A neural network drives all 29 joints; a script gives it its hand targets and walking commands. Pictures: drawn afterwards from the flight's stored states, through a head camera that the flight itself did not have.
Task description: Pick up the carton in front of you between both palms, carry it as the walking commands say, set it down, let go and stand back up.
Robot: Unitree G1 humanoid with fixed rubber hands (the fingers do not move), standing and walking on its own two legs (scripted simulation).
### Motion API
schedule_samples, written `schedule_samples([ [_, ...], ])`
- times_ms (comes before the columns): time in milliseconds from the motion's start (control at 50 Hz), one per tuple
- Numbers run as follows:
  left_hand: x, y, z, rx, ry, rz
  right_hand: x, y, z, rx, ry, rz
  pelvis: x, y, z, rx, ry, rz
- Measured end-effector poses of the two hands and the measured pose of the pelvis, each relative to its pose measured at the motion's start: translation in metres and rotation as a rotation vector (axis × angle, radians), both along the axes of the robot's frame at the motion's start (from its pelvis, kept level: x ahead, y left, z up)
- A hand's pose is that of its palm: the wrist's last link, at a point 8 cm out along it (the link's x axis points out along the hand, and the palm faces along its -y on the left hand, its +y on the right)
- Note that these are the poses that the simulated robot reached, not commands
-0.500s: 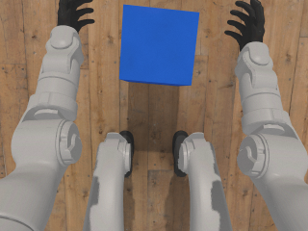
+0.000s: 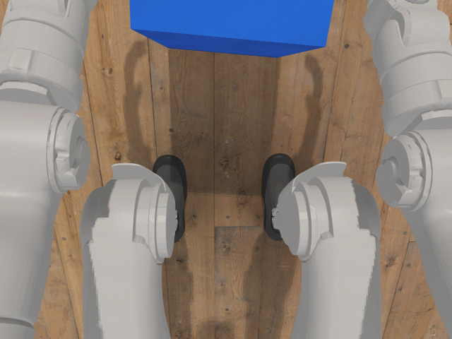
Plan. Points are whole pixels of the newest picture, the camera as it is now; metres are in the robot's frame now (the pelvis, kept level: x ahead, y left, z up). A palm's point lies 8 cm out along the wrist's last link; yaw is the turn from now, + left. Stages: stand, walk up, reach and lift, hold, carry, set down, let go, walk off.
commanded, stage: reach and lift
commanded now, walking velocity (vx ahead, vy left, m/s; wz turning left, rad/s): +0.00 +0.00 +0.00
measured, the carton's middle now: out of the picture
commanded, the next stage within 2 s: none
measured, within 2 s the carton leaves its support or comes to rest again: leaves its support in 0.84 s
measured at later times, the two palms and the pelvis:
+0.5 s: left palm out of the picture +0.57 +0.15 -0.18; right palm out of the picture +0.55 -0.16 -0.18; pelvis +0.00 +0.00 -0.01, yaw +0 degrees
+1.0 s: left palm out of the picture +0.56 +0.15 -0.12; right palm out of the picture +0.55 -0.15 -0.12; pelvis +0.01 +0.00 +0.00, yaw +1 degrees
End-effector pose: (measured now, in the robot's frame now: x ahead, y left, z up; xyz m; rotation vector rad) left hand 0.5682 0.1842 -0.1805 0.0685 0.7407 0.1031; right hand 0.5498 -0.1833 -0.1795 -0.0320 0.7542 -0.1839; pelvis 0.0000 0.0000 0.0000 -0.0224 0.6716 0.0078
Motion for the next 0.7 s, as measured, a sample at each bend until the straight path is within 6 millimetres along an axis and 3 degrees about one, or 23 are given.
schedule_samples([
  [100, 0.004, -0.003, -0.014, 0.003, -0.016, -0.019, 0.001, -0.002, -0.014, -0.004, -0.01, -0.008, 0.005, 0.001, -0.009, -0.001, -0.041, 0.002],
  [220, 0.015, -0.013, -0.004, -0.008, -0.045, -0.037, 0.007, -0.001, -0.006, -0.001, -0.039, -0.009, 0.01, 0.001, -0.012, -0.005, -0.035, -0.001],
  [320, 0.011, -0.017, 0.001, -0.011, -0.025, -0.035, 0.004, 0.003, 0.0, 0.011, -0.028, -0.001, 0.011, 0.001, -0.01, -0.003, -0.018, -0.004],
  [420, 0.006, -0.019, 0.001, -0.012, -0.018, -0.044, 0.001, 0.01, 0.001, 0.017, -0.023, 0.015, 0.007, 0.0, -0.007, -0.001, -0.013, -0.002],
  [520, 0.007, -0.033, 0.0, -0.022, -0.026, -0.059, 0.003, 0.03, -0.002, 0.039, -0.03, 0.043, 0.003, 0.0, -0.005, 0.0, -0.027, 0.0],
  [700, 0.011, -0.035, 0.002, -0.023, -0.005, -0.076, 0.006, 0.032, -0.002, 0.052, -0.021, 0.034, 0.001, 0.002, -0.013, -0.007, -0.058, 0.006],
])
